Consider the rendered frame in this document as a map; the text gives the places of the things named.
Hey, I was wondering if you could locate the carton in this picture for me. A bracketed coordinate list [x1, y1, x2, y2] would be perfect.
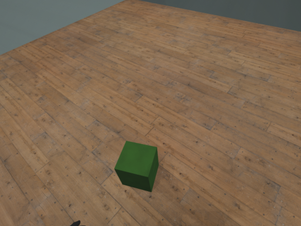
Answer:
[114, 141, 159, 192]

